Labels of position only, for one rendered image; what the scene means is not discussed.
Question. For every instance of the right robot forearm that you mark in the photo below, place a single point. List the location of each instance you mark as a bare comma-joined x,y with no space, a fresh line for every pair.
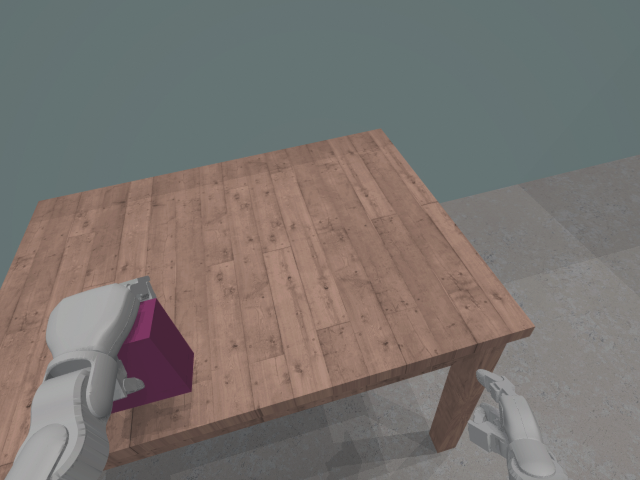
528,459

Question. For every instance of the robot right hand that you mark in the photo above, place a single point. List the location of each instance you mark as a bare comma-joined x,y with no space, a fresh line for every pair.
494,429

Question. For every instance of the table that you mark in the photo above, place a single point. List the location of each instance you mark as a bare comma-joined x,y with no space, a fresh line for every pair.
297,277

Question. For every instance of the sponge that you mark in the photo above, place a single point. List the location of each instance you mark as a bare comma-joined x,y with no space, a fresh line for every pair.
156,353

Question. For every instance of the robot left hand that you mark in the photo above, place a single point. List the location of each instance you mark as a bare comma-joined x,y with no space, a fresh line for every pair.
100,320

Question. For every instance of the left robot forearm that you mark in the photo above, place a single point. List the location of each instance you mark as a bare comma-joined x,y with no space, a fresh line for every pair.
67,438

